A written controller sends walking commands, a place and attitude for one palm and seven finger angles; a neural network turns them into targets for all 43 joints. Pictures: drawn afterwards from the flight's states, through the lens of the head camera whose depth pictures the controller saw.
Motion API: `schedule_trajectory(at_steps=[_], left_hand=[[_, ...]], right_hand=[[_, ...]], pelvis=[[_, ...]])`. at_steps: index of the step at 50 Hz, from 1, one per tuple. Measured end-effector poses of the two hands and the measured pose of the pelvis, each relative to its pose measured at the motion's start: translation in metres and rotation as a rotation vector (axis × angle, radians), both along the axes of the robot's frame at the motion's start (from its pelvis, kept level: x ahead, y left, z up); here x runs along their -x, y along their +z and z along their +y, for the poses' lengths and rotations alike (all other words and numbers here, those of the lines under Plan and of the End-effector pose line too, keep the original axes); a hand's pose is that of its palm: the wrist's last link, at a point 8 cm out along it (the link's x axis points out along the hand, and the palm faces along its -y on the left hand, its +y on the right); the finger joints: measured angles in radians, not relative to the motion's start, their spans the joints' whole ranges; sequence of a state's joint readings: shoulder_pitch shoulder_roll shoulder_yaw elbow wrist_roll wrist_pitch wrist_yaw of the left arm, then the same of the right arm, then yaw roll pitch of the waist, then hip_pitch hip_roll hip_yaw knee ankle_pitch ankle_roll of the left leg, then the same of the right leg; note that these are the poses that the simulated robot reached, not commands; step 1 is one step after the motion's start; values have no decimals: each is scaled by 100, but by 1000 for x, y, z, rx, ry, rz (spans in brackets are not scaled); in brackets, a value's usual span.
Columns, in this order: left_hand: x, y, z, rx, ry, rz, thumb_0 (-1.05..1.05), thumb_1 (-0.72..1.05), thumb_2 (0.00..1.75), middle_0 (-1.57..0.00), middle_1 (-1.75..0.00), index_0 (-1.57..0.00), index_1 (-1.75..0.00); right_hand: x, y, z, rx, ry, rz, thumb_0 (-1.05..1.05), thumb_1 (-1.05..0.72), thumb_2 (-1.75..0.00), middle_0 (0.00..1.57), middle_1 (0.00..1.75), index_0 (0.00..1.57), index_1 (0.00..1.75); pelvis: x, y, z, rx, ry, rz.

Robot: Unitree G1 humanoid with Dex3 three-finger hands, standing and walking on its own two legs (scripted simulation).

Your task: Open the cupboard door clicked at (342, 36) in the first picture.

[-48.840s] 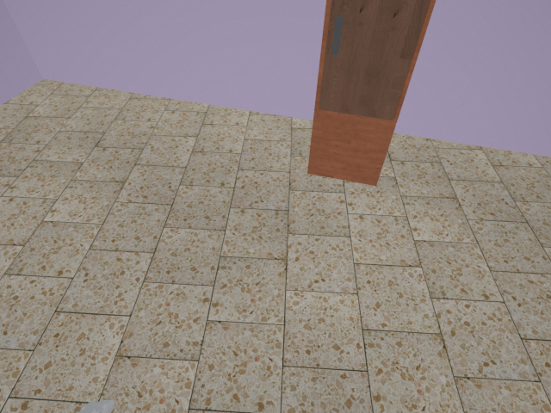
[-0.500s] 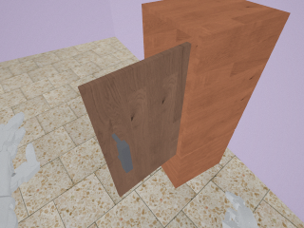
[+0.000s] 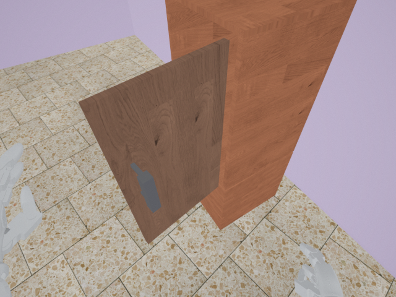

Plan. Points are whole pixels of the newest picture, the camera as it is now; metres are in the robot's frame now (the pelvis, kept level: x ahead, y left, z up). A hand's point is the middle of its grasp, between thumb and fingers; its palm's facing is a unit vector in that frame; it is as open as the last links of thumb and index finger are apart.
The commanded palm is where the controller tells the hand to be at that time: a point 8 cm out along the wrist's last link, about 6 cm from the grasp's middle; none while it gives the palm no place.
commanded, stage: step back with the hand held close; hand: left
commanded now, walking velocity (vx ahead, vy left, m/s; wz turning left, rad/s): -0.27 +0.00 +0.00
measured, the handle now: (144, 187) +0.35 +0.16 -0.01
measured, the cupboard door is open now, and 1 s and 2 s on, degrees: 100 100 100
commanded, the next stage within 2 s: stop stepping back and stand still in 1.02 s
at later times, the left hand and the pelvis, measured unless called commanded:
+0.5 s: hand out of the picture +0.13 +0.29 +0.15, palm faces +0.46 -0.74 -0.49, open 7.4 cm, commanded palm +0.07 +0.33 +0.17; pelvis -0.07 +0.02 -0.02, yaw +1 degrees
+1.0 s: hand out of the picture +0.06 +0.27 +0.16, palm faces +0.46 -0.78 -0.43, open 7.4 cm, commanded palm +0.00 +0.30 +0.17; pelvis -0.15 +0.00 -0.01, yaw -1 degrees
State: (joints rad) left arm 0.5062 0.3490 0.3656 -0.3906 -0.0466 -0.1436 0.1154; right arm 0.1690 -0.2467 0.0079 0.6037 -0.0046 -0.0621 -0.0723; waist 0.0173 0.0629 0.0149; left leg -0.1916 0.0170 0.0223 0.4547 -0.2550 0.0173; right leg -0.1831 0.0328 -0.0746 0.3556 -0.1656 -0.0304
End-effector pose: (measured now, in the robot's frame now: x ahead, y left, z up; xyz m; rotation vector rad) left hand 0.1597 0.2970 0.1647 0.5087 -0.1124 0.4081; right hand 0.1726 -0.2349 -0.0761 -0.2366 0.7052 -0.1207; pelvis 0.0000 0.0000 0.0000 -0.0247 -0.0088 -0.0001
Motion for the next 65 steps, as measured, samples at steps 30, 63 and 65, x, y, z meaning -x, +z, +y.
schedule_trajectory(at_steps=[30,63,65], left_hand=[[95,0,23,-92,18,-141,2,89,89,-21,-30,-21,-31],[167,30,-36,-158,-228,-141,1,88,89,-21,-30,-22,-31],[174,26,-32,-135,-186,-119,1,88,89,-21,-30,-22,-31]], right_hand=[[86,-11,25,25,33,-3,1,-90,-90,20,30,20,30],[222,8,-37,41,-120,2,1,-90,-90,20,30,20,30],[230,14,-47,56,-126,-34,1,-90,-90,20,30,20,30]], pelvis=[[84,-22,16,-8,31,-15],[188,-8,-28,-5,-75,46],[194,-7,-29,-10,-73,35]])
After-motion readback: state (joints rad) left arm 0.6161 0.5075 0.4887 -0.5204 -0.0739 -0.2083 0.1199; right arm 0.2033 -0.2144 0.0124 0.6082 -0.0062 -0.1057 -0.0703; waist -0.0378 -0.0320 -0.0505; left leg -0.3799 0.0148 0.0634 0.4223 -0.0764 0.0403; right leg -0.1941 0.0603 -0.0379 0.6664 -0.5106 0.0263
